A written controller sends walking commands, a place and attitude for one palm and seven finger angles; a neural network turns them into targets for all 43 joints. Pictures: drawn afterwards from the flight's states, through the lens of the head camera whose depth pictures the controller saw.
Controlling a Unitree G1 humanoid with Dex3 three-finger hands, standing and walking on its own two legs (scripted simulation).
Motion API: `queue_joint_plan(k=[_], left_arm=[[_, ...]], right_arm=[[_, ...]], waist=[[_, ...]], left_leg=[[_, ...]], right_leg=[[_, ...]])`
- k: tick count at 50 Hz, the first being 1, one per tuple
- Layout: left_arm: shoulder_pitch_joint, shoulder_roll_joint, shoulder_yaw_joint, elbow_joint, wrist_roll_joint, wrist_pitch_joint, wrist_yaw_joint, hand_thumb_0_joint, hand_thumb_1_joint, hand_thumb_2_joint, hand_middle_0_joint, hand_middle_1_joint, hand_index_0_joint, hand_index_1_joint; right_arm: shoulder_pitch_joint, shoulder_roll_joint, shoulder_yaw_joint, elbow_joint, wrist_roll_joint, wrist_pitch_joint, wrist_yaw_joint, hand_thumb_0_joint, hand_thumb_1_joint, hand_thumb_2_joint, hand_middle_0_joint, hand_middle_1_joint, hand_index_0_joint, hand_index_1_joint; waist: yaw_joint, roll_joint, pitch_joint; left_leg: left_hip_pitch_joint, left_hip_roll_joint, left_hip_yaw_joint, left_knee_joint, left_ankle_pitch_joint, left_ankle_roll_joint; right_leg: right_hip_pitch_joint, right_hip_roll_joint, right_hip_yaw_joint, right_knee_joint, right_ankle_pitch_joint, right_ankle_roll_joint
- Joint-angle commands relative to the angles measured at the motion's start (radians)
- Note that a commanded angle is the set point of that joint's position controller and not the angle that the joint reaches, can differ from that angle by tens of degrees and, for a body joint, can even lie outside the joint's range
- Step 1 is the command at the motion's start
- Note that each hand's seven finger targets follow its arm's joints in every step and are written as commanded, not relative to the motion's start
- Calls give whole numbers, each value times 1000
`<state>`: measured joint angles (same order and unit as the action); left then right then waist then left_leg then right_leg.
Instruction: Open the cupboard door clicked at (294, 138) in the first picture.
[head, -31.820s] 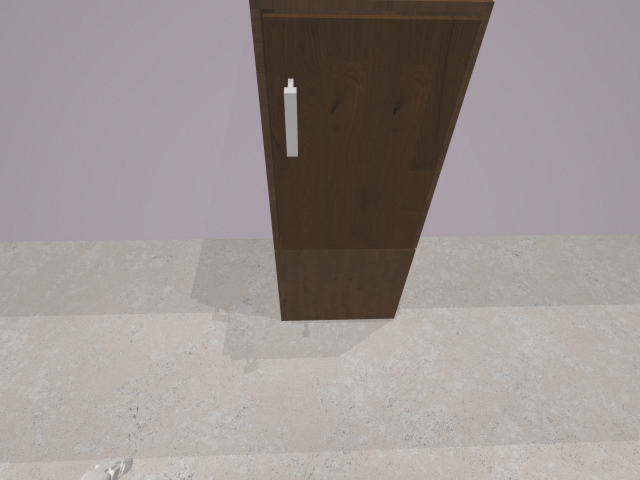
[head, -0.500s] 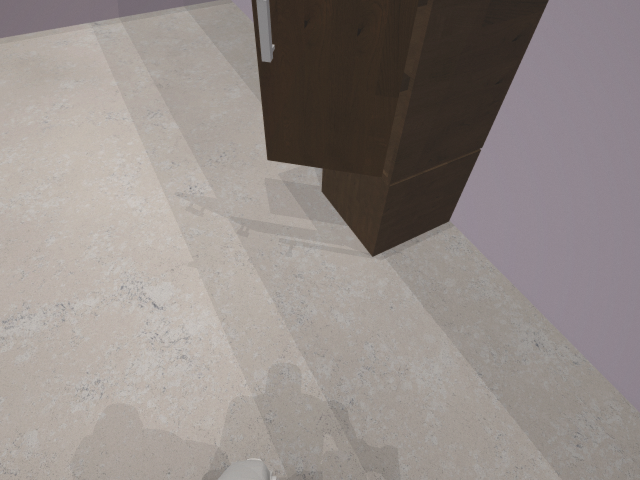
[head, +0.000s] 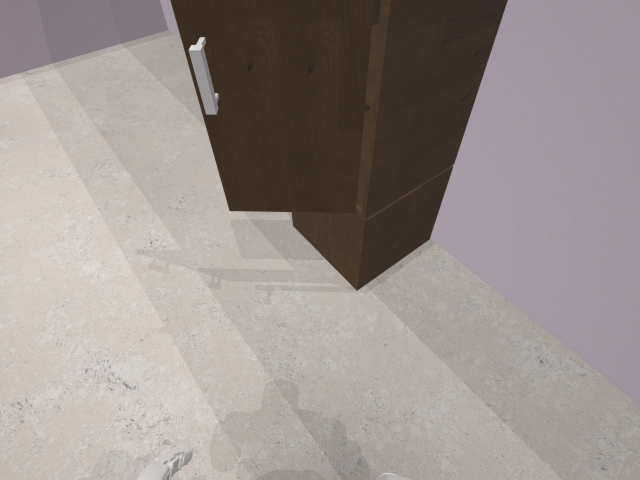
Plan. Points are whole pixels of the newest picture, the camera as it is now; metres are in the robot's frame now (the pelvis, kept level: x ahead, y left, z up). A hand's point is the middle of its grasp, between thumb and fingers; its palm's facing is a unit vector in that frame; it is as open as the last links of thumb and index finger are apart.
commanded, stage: take the last steps up to it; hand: left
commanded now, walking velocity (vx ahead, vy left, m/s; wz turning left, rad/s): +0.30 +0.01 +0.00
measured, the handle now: (206, 76) +0.82 +0.24 +0.08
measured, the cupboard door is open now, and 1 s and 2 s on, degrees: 50 50 50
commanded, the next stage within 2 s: come to a stop and stand still in 0.54 s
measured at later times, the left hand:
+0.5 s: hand out of the picture +0.12 +0.19 -0.19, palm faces +0.11 -0.99 -0.12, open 7.3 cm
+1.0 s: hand (207, 342) +0.36 +0.21 -0.17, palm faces +0.00 -0.98 -0.21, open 7.4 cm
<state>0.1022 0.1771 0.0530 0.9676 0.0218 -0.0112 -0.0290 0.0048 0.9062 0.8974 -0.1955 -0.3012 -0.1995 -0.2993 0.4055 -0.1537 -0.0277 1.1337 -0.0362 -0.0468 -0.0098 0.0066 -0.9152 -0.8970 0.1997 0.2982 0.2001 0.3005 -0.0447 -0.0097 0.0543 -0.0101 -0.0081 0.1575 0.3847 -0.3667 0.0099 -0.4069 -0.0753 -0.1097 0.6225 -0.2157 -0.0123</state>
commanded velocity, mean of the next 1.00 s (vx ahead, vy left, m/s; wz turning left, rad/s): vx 0.05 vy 0.01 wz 0.00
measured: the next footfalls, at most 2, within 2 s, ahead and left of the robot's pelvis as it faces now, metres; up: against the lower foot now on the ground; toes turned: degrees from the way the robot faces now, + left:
right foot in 0.02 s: +0.11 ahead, -0.10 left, +0.00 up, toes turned -7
left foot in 0.46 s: +0.30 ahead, +0.14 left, +0.00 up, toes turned +6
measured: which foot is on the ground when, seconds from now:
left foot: down 0.00-0.02, up 0.04-0.44, down 0.46-1.00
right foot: up 0.00-0.00, down 0.02-0.46, up 0.48-0.78, down 0.80-1.00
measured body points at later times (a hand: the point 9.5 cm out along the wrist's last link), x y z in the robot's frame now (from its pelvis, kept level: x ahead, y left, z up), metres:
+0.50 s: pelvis +0.19 +0.03 -0.01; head +0.21 +0.06 +0.44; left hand +0.11 +0.25 -0.17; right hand +0.29 -0.20 -0.14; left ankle +0.26 +0.13 -0.73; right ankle +0.08 -0.09 -0.71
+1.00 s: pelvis +0.28 +0.03 +0.00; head +0.32 +0.03 +0.45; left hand +0.36 +0.26 -0.15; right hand +0.28 -0.19 -0.16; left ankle +0.26 +0.13 -0.73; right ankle +0.30 -0.09 -0.73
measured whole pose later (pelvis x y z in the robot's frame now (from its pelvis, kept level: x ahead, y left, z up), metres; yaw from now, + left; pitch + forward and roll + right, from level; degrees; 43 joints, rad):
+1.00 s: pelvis +0.28 +0.03 +0.00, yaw +1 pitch +0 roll +1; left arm 0.14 0.18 0.03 1.02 0.01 0.01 0.03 0.01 0.91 0.90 -0.20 -0.30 -0.20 -0.30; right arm 0.25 -0.14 -0.03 1.10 -0.01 0.03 -0.02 0.01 -0.91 -0.90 0.20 0.30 0.20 0.30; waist -0.03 -0.02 0.07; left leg -0.23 0.02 0.12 0.58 -0.32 -0.01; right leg -0.31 -0.06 -0.08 0.58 -0.27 0.00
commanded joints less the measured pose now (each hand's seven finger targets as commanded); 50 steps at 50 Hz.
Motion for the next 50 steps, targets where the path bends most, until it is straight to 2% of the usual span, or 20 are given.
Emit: queue_joint_plan(k=[1, 2, 3, 5, 8, 17, 19, 21, 22, 23, 25, 29, 36, 38, 40, 41, 42, 44, 46, 50], left_arm=[[391, 206, 57, 72, 12, -47, 23, 0, 900, 900, -200, -300, -200, -300], [441, 253, 59, 87, -7, -46, 29, 0, 900, 900, -200, -300, -200, -300], [369, 212, 54, 70, -11, -48, 38, 0, 900, 900, -200, -300, -200, -300], [233, 134, 30, 34, -13, -46, 46, 0, 900, 900, -200, -300, -200, -300], [189, 71, 8, 39, -8, -65, 42, 0, 900, 900, -200, -300, -200, -300], [271, 121, 17, 110, 1, -72, 33, 0, 900, 900, -200, -300, -200, -300], [269, 123, 17, 123, 0, -65, 33, 0, 900, 900, -200, -300, -200, -300], [251, 112, 14, 119, -6, -58, 33, 0, 900, 900, -200, -300, -200, -300], [275, 79, 8, 104, -10, -55, 30, 0, 900, 900, -200, -300, -200, -300], [275, 39, -5, 75, -17, -58, 27, 0, 900, 900, -200, -300, -200, -300], [193, 58, -3, 54, -3, -50, 35, 0, 900, 900, -200, -300, -200, -300], [254, 19, -4, 84, 5, -23, 20, 0, 900, 900, -200, -300, -200, -300], [244, -11, -20, 85, -4, -4, 38, 0, 900, 900, -200, -300, -200, -300], [269, 41, -10, 91, -2, -1, 45, 0, 900, 900, -200, -300, -200, -300], [238, 133, -7, 77, 3, -9, 50, 0, 900, 900, -200, -300, -200, -300], [199, 162, -6, 71, -2, -7, 49, 0, 900, 900, -200, -300, -200, -300], [168, 164, -10, 62, -6, 2, 50, 0, 900, 900, -200, -300, -200, -300], [158, 146, -3, 52, -8, 5, 62, 0, 900, 900, -200, -300, -200, -300], [171, 162, 6, 44, -9, 12, 68, 0, 900, 900, -200, -300, -200, -300], [154, 180, 20, 28, -6, 24, 77, 0, 900, 900, -200, -300, -200, -300]], right_arm=[[4, -89, -20, -68, 28, -24, 0, 0, -900, -900, 200, 300, 200, 300], [-31, -101, -22, -90, 30, -20, 2, 0, -900, -900, 200, 300, 200, 300], [-84, -120, -31, -93, 27, -16, 2, 0, -900, -900, 200, 300, 200, 300], [-126, -77, -31, -92, 21, -5, 5, 0, -900, -900, 200, 300, 200, 300], [-58, -27, -24, -61, 11, 22, 13, 0, -900, -900, 200, 300, 200, 300], [-242, -30, -24, -132, 14, 1, 35, 0, -900, -900, 200, 300, 200, 300], [-231, -50, -25, -129, 13, -6, 33, 0, -900, -900, 200, 300, 200, 300], [-93, -104, -33, -80, 7, -19, 21, 0, -900, -900, 200, 300, 200, 300], [28, -189, -53, -55, -1, -26, 9, 0, -900, -900, 200, 300, 200, 300], [119, -268, -70, -46, -3, -19, -3, 0, -900, -900, 200, 300, 200, 300], [37, -222, -52, -68, 6, -9, -13, 0, -900, -900, 200, 300, 200, 300], [-112, -133, -21, -108, 10, -24, -20, 0, -900, -900, 200, 300, 200, 300], [-145, -129, -16, -100, 11, -7, -30, 0, -900, -900, 200, 300, 200, 300], [-161, -122, -17, -94, 20, 10, -31, 0, -900, -900, 200, 300, 200, 300], [-128, -85, -14, -89, 33, 24, -23, 0, -900, -900, 200, 300, 200, 300], [-90, -75, -12, -78, 36, 35, -18, 0, -900, -900, 200, 300, 200, 300], [-79, -66, -13, -66, 35, 42, -14, 0, -900, -900, 200, 300, 200, 300], [-66, -90, -23, -57, 30, 55, -22, 0, -900, -900, 200, 300, 200, 300], [-58, -107, -32, -64, 32, 61, -27, 0, -900, -900, 200, 300, 200, 300], [-84, -78, -35, -89, 35, 79, -24, 0, -900, -900, 200, 300, 200, 300]], waist=[[185, -234, -150], [189, -282, -172], [170, -170, -97], [104, -86, -9], [36, -102, -2], [77, -131, 9], [56, -113, 26], [-13, -7, -28], [-55, 159, -115], [-70, 329, -178], [-40, 174, -94], [51, 135, -17], [73, 80, -79], [92, 61, -79], [65, -64, -65], [38, -81, -67], [29, -33, -58], [36, -133, -109], [45, -108, -142], [59, -149, -132]], left_leg=[[-487, 43, 9, 483, 146, 18], [-590, 2, -48, 755, -237, 3], [-642, 56, -151, 838, -160, 9], [-623, 116, -174, 813, -18, -7], [-504, 128, -138, 683, 75, -36], [-456, 81, -66, 262, 128, -38], [-352, 57, -43, 178, 164, -28], [-88, 37, -41, 64, 207, -7], [90, 211, -262, 36, 249, 65], [184, 413, -530, -60, 362, 184], [7, 411, -478, -107, 299, 216], [-207, 302, -264, -164, 294, 143], [-229, 259, -148, -45, 578, 127], [-254, 212, -133, 26, 456, 66], [-296, 103, -100, 84, 201, -12], [-262, 72, -90, 83, 104, -28], [-212, 64, -97, 76, 152, -28], [-183, 100, -93, 117, 339, -25], [-182, 90, -80, 192, 438, -31], [-266, 41, -75, 277, 90, -49]], right_leg=[[642, -249, 392, -214, 46, -145], [639, -395, 591, -349, 77, -240], [558, -363, 544, -370, 27, -239], [377, -296, 359, -390, 94, -180], [228, -215, 166, -434, 165, -135], [321, -215, 141, -389, 208, -143], [270, -202, 130, -347, 179, -122], [174, -133, 57, -130, 252, -80], [27, -36, -13, 102, 70, -31], [-126, 65, -51, 391, -370, 0], [-179, 1, 72, 584, -337, -19], [-82, -40, 81, 478, -155, 7], [172, 10, 33, 12, -14, 36], [254, 2, 52, -146, 132, 36], [260, -138, 226, -193, 454, -39], [209, -198, 232, -193, 462, -87], [163, -189, 206, -172, 451, -91], [217, -131, 162, -115, 571, -72], [253, -159, 171, -80, 743, -83], [297, -231, 223, -120, 842, -150]])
